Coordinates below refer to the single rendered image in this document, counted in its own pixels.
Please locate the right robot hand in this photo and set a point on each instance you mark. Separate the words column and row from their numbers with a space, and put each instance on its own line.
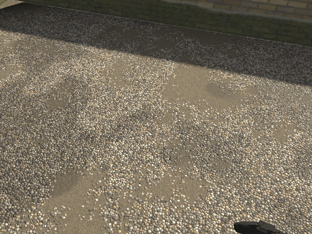
column 256, row 227

